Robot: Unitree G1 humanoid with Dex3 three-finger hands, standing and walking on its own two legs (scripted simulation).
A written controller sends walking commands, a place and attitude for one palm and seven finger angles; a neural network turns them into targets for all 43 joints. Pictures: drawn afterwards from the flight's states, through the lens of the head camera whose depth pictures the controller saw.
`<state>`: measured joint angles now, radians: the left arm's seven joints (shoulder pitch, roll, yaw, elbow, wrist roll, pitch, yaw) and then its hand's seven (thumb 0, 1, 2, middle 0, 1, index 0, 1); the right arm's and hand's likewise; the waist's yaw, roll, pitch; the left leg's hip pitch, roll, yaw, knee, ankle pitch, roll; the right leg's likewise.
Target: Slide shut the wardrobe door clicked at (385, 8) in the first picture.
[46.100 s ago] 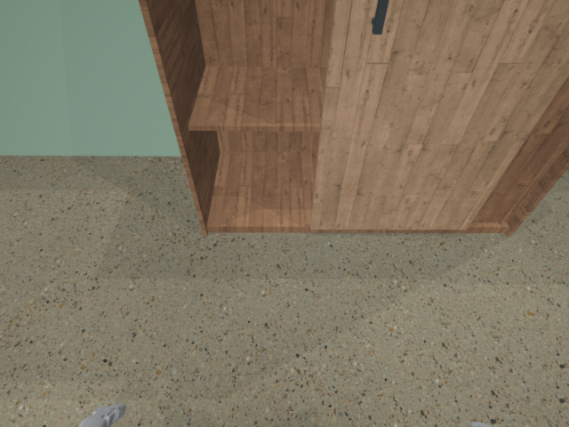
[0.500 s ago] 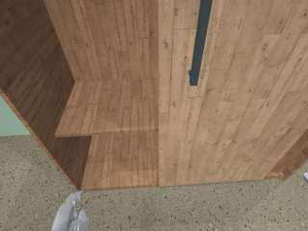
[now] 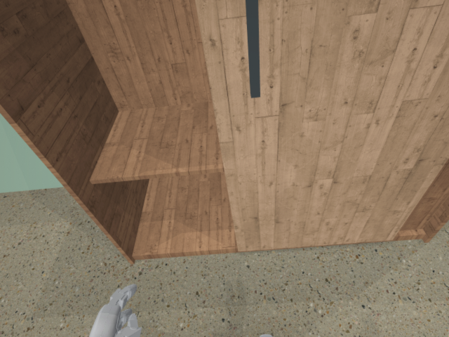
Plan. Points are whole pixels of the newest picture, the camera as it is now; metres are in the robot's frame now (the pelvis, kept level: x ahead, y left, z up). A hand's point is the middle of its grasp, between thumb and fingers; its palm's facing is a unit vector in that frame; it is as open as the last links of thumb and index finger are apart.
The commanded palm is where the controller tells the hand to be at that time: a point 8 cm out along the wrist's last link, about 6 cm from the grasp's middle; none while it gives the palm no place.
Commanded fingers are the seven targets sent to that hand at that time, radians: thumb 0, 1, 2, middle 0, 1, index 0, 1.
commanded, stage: step back with the hand held close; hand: right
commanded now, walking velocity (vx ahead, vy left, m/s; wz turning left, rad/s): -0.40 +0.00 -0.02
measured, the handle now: (252, 37) +0.59 -0.05 +0.26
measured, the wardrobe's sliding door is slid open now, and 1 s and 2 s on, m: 0.51 0.51 0.51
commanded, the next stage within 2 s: stop stepping back and stand still in 0.28 s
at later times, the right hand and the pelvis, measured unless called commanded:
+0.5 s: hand out of the picture +0.08 -0.37 +0.19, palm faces +0.42 +0.83 -0.36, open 7.4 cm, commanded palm -0.01 -0.41 +0.19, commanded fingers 0.00 -0.90 -0.90 0.20 0.30 0.20 0.30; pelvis -0.16 -0.11 -0.03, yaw +1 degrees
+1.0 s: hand out of the picture -0.06 -0.43 +0.18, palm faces +0.41 +0.87 -0.28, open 7.4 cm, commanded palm -0.12 -0.48 +0.19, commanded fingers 0.00 -0.90 -0.90 0.20 0.30 0.20 0.30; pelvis -0.27 -0.19 -0.03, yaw +2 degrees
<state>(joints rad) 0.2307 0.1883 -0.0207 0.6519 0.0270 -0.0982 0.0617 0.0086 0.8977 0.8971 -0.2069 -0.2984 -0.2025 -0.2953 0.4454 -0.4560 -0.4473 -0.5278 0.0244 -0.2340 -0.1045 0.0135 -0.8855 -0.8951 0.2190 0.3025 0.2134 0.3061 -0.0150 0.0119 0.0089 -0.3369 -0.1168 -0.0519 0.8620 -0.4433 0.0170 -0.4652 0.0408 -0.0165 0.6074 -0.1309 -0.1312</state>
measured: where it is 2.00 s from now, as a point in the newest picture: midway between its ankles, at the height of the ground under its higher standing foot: outside the picture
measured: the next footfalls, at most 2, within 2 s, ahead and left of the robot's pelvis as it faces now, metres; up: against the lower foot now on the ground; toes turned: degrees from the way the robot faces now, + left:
left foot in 0.20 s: -0.05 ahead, +0.12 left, +0.00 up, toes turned +5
right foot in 0.38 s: -0.02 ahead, -0.21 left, +0.00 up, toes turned +4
